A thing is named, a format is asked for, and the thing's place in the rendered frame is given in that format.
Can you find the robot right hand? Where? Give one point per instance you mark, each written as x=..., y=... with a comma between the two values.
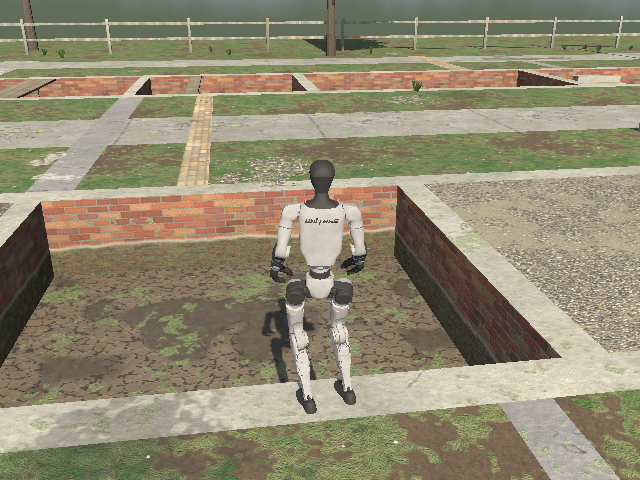
x=348, y=262

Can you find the robot right upper arm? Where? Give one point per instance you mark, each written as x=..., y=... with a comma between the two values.
x=352, y=213

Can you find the robot left forearm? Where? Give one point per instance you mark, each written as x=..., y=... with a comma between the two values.
x=276, y=263

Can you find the robot right forearm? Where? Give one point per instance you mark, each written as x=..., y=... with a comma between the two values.
x=358, y=260

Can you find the robot left hand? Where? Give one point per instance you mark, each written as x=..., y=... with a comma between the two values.
x=276, y=278

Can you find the robot left upper arm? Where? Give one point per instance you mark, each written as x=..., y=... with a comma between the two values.
x=289, y=213

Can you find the right robot thigh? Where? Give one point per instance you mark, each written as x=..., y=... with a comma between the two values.
x=339, y=306

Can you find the robot left shin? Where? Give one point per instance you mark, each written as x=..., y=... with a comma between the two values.
x=302, y=366

